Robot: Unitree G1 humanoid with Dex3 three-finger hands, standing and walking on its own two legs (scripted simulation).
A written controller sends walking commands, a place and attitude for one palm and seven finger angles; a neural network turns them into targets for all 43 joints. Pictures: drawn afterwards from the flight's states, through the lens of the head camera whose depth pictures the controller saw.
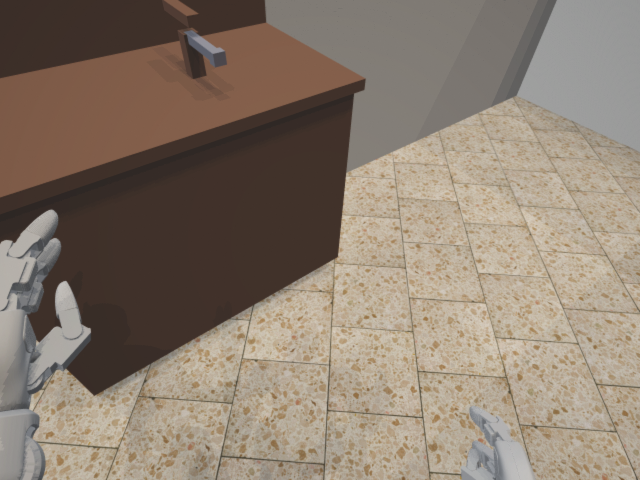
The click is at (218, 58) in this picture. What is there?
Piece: tap's lever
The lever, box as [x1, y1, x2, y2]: [208, 47, 226, 66]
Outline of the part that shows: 219,47 208,50 210,63 214,66 226,64 225,53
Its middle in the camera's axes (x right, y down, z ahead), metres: -0.22 -0.38 +0.82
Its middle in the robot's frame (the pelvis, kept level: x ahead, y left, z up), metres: +0.87 +0.28 +0.14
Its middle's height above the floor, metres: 0.91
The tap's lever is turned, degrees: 0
